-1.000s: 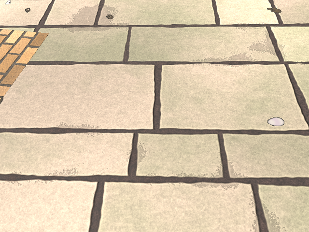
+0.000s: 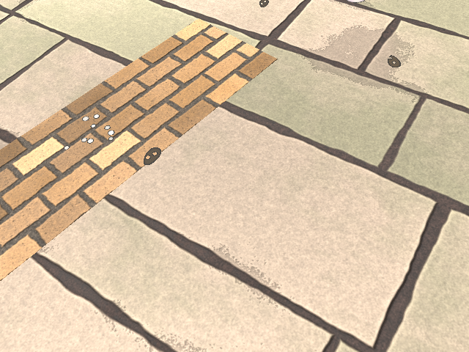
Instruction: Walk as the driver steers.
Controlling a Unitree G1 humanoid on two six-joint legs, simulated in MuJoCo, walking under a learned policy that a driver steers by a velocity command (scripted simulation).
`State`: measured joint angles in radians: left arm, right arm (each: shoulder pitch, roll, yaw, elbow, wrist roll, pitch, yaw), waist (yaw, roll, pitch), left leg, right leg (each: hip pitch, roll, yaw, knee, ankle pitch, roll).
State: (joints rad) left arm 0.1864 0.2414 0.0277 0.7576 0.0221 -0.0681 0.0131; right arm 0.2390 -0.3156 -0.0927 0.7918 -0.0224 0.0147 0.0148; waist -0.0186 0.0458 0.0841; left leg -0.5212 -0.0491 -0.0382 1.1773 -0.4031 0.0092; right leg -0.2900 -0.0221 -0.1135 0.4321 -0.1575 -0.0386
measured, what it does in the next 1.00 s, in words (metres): walks ahead, turning left: left foot, then right foot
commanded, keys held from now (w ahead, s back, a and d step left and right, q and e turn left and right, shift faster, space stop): q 0.42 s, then no key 0.14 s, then w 0.44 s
